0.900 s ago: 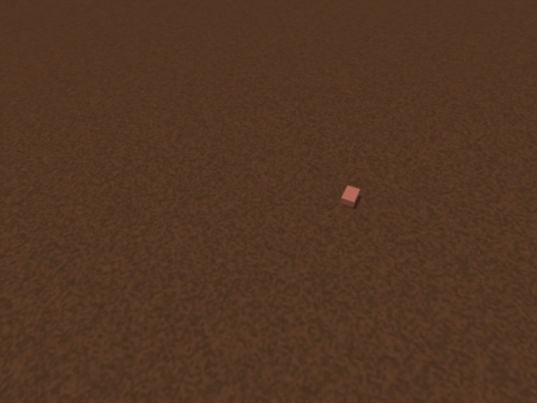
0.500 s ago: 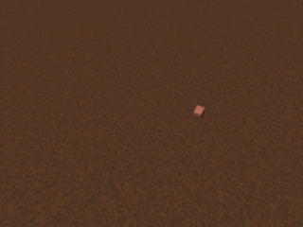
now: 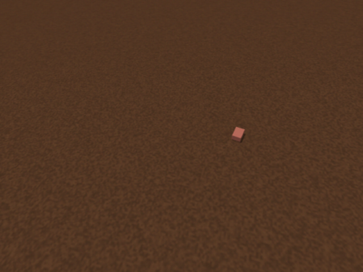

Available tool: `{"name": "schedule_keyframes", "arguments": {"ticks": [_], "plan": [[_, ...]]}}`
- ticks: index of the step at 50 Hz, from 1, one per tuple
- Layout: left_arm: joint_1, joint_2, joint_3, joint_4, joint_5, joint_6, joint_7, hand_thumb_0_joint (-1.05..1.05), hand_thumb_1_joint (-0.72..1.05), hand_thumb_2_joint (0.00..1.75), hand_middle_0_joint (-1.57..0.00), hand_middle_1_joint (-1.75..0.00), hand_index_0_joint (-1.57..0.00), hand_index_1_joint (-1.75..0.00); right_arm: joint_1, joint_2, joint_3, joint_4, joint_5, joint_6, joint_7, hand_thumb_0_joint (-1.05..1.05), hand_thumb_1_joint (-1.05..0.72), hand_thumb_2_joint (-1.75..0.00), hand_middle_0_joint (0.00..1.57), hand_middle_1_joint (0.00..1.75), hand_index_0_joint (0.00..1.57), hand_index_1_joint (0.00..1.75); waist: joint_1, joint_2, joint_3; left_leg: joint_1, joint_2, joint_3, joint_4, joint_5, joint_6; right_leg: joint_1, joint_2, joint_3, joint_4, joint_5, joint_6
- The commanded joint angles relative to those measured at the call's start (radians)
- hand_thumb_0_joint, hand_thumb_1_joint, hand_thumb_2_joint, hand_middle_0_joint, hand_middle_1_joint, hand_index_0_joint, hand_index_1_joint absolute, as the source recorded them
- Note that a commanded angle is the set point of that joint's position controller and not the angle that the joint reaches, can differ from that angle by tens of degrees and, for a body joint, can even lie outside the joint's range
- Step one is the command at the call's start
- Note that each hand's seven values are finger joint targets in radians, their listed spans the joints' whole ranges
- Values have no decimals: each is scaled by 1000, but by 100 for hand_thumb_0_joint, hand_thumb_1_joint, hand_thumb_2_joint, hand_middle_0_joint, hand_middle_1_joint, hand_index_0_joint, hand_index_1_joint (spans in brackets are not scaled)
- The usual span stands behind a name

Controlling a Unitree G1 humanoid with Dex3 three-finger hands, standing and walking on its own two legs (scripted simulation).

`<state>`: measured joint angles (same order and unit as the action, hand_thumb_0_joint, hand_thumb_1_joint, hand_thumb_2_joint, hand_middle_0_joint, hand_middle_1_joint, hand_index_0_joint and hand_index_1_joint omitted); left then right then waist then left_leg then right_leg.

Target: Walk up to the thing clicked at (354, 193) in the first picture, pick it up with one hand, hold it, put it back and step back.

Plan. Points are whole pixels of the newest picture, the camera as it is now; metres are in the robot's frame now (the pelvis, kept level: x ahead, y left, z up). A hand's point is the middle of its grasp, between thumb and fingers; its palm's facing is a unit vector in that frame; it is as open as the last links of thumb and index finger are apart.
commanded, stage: stand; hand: left
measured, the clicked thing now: (238, 134) +1.23 -0.35 -0.76
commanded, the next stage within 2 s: walk up in 0.22 s
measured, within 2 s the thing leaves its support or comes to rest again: neither
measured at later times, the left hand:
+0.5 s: hand out of the picture +0.14 +0.30 -0.15, palm faces -0.26 -0.88 -0.39, open 7.4 cm
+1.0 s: hand (136, 163) +0.51 +0.21 -0.14, palm faces -0.55 -0.70 -0.46, open 7.4 cm
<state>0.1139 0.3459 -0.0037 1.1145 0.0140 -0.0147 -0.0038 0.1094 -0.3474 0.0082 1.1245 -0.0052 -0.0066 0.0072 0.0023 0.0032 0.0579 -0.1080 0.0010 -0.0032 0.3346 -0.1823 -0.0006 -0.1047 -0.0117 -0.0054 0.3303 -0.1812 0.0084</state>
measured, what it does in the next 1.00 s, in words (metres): walks ahead, turning right: right foot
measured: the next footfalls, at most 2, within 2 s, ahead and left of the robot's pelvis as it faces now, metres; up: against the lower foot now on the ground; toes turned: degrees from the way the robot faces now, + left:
right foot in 0.74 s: +0.22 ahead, -0.14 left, +0.00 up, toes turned -36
left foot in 1.14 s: +0.60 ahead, +0.09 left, +0.00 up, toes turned -43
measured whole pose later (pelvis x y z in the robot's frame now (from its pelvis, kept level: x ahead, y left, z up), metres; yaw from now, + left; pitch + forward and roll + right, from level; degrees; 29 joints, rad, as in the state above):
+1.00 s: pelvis +0.27 +0.04 -0.02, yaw -38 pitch -4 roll -2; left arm 0.26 0.36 0.04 0.92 0.00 -0.07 0.02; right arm 0.20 -0.45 -0.06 0.78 -0.05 0.03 0.17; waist -0.04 0.14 0.08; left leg -0.58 0.16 -0.10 0.97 -0.27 -0.01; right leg -0.23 -0.02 0.04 0.56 -0.27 0.03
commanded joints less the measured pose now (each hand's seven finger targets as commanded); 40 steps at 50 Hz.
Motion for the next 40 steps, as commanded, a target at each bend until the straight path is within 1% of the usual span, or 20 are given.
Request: {"name": "schedule_keyframes", "arguments": {"ticks": [1, 10, 11, 13, 15, 19, 20, 21, 22, 23, 25, 27, 31, 34, 35, 36, 37, 38, 39, 40], "plan": [[-35, 213, 38, -64, -5, -18, 13, 0, 90, 90, -20, -30, -20, -30, -38, -210, -42, -64, -1, -27, -16, 0, -90, -90, 20, 30, 20, 30, -1, -4, -75, 9, 125, -103, -61, 126, 28, 2, -116, 90, -44, 107, -35], [-37, 219, 39, -64, -6, -18, 13, 0, 90, 90, -20, -30, -20, -30, -28, -211, -43, -61, -3, -26, -16, 0, -90, -90, 20, 30, 20, 30, -4, -3, -71, 0, 121, -98, -61, 122, 28, 12, -119, 97, -48, 122, -35], [99, 363, 120, -120, 0, -11, -21, 0, 90, 90, -20, -30, -20, -30, -85, -368, -143, -195, -38, -49, 25, 0, -90, -90, 20, 30, 20, 30, 5, 73, -116, 75, 92, -5, 161, -398, 63, -149, -128, 268, -20, -339, -115], [18, 345, 132, -158, 5, -12, -37, 0, 90, 90, -20, -30, -20, -30, -83, -294, -132, -226, -42, -40, 50, 0, -90, -90, 20, 30, 20, 30, -26, -41, 13, -117, 31, -41, 293, -431, 72, -270, -190, 466, -100, -578, -154], [-26, 344, 145, -198, 7, -19, -35, 0, 90, 90, -20, -30, -20, -30, -43, -240, -126, -261, -38, -39, 70, 0, -90, -90, 20, 30, 20, 30, -42, -185, 45, -207, 32, -128, 392, -298, 65, -278, -254, 634, -140, -561, -205], [-7, 334, 148, -241, 3, -19, -32, 0, 90, 90, -20, -30, -20, -30, 74, -257, -139, -285, -30, -41, 78, 0, -90, -90, 20, 30, 20, 30, -87, -181, -71, -3, -8, -101, 223, -339, 52, -295, -145, 488, -94, -351, -140], [-83, 299, 129, -272, -1, -17, -34, 0, 90, 90, -20, -30, -20, -30, 165, -267, -150, -265, -35, -47, 69, 0, -90, -90, 20, 30, 20, 30, -170, -108, -74, 267, -2, -86, -35, -304, 69, -494, -55, 328, 21, -301, -68], [-127, 210, 113, -303, -1, -19, -34, 0, 90, 90, -20, -30, -20, -30, 276, -361, -185, -243, -47, -47, 52, 0, -90, -90, 20, 30, 20, 30, -240, 164, -96, 561, 172, -307, -236, -422, 105, -789, 130, 99, 289, -366, 20], [-109, 175, 98, -309, -2, -28, -15, 0, 90, 90, -20, -30, -20, -30, 178, -424, -197, -278, -56, -41, 42, 0, -90, -90, 20, 30, 20, 30, -184, 328, -53, 493, 405, -562, -236, -483, 178, -932, 117, 29, 558, -441, -10], [-110, 241, 100, -308, 14, -37, -10, 0, 90, 90, -20, -30, -20, -30, 98, -400, -183, -320, -34, -44, 51, 0, -90, -90, 20, 30, 20, 30, -143, 191, -13, 307, 486, -605, -269, -492, 258, -828, -22, 32, 621, -358, -5], [-20, 265, 103, -232, -21, -39, -30, 0, 90, 90, -20, -30, -20, -30, 36, -299, -146, -331, -41, -51, 47, 0, -90, -90, 20, 30, 20, 30, -81, 92, -1, 234, 303, -279, -201, -283, 125, -682, -76, 37, 617, -201, -20], [48, 286, 112, -201, -27, -29, -57, 0, 90, 90, -20, -30, -20, -30, 5, -296, -156, -341, -46, -56, 51, 0, -90, -90, 20, 30, 20, 30, -61, 168, 3, 215, 213, -96, -166, -215, 100, -596, -94, -31, 592, -126, -13], [-81, 262, 104, -262, -30, -27, -62, 0, 90, 90, -20, -30, -20, -30, 62, -319, -168, -343, -35, -42, 76, 0, -90, -90, 20, 30, 20, 30, -102, 162, 44, 119, 185, 54, -122, 32, 81, -426, -76, -122, 392, -30, -24], [74, 277, 112, -221, -37, -24, -38, 0, 90, 90, -20, -30, -20, -30, 22, -322, -169, -392, -48, -34, 74, 0, -90, -90, 20, 30, 20, 30, 5, 148, -41, -63, 167, 169, 142, 369, 43, -73, 7, -230, 353, -36, -62], [216, 300, 124, -179, -41, -20, -26, 0, 90, 90, -20, -30, -20, -30, -1, -316, -167, -412, -50, -34, 72, 0, -90, -90, 20, 30, 20, 30, 74, 112, -96, -153, 151, 183, 324, 446, 28, 101, 0, -206, 353, -49, -82], [388, 344, 145, -143, -36, -21, -9, 0, 90, 90, -20, -30, -20, -30, 16, -298, -157, -429, -46, -33, 73, 0, -90, -90, 20, 30, 20, 30, 153, 0, -178, -304, 108, 192, 594, 377, 13, 331, -20, -142, 287, -115, -104], [497, 416, 179, -136, -22, -18, 15, 0, 90, 90, -20, -30, -20, -30, 53, -247, -133, -446, -35, -35, 75, 0, -90, -90, 20, 30, 20, 30, 194, -213, -190, -597, 4, 127, 882, -212, -9, 499, -215, 261, 157, -395, -193], [397, 477, 183, -195, -25, -17, 31, 0, 90, 90, -20, -30, -20, -30, 77, -276, -126, -475, -21, -27, 90, 0, -90, -90, 20, 30, 20, 30, 128, -228, -215, -766, -27, -60, 1066, -397, -31, 474, -437, 821, -57, -650, -322], [275, 476, 178, -239, -30, -18, 48, 0, 90, 90, -20, -30, -20, -30, 20, -346, -141, -471, -29, -22, 94, 0, -90, -90, 20, 30, 20, 30, 98, -76, -161, -735, 63, -209, 1097, -352, -11, 291, -475, 918, -147, -830, -355], [199, 452, 168, -261, -34, -22, 55, 0, 90, 90, -20, -30, -20, -30, -11, -348, -140, -460, -23, -29, 101, 0, -90, -90, 20, 30, 20, 30, 61, 7, -76, -721, 90, -188, 1025, -283, 3, 190, -421, 773, -155, -756, -325]]}}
